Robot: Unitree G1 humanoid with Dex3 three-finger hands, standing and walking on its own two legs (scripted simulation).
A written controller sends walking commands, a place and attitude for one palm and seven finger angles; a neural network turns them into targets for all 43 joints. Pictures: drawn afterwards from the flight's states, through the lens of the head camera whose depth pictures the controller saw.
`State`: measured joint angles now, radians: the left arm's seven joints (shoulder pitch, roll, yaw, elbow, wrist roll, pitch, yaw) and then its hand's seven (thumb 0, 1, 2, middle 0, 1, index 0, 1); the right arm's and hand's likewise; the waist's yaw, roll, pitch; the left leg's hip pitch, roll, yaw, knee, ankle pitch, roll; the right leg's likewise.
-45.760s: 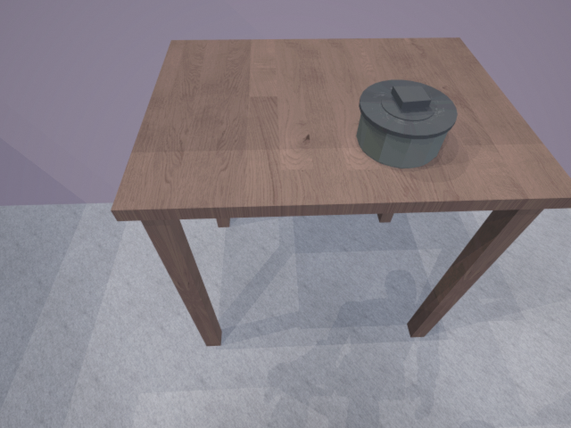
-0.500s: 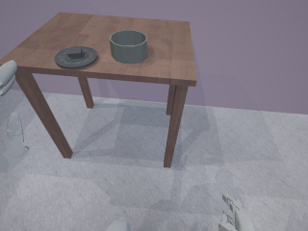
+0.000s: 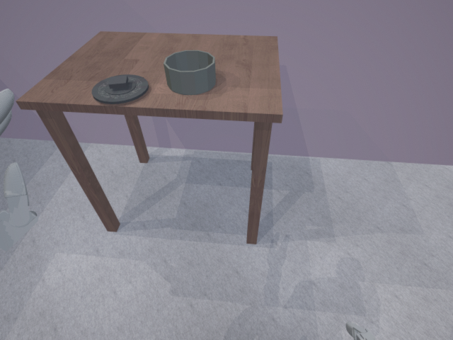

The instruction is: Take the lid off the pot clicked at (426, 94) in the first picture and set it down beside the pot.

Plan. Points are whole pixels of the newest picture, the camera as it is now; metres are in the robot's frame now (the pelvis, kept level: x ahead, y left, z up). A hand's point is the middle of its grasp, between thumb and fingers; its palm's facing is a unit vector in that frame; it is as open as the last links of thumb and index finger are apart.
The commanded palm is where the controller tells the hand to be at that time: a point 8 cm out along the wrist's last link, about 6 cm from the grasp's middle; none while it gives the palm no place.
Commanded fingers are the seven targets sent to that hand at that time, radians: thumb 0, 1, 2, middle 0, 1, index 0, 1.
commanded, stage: stop stepping back and stand still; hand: left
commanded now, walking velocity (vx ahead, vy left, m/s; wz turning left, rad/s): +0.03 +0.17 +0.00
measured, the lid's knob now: (118, 81) +0.82 +0.40 +0.06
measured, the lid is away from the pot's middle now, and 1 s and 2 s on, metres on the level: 0.23 0.23 0.23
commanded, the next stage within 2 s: let the arm hang, fingers relaxed in 1.06 s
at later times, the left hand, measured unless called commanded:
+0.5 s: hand out of the picture +0.01 +0.23 -0.17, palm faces +0.15 -0.96 -0.22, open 6.8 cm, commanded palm none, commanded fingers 0.00 0.90 0.90 -0.20 -0.30 -0.20 -0.30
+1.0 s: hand out of the picture +0.07 +0.25 -0.16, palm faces +0.06 -0.97 -0.22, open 7.3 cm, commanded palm none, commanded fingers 0.00 0.90 0.90 -0.20 -0.30 -0.20 -0.30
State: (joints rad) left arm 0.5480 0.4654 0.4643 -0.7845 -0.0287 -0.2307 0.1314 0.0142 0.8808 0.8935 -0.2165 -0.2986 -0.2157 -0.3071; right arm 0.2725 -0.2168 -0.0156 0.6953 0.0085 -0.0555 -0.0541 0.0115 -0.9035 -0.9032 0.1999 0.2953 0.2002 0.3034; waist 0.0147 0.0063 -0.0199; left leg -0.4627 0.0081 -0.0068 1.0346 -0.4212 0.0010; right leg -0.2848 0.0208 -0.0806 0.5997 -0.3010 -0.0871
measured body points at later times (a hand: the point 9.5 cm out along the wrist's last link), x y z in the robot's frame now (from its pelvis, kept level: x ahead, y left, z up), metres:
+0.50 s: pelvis +0.01 +0.03 +0.00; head +0.05 +0.05 +0.45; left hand +0.00 +0.28 -0.15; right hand +0.06 -0.20 -0.14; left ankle +0.00 +0.18 -0.73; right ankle +0.02 -0.07 -0.73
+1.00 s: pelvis +0.03 +0.07 +0.01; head +0.04 +0.06 +0.46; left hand +0.07 +0.30 -0.14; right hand +0.02 -0.15 -0.15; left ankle +0.00 +0.18 -0.73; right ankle +0.02 -0.07 -0.73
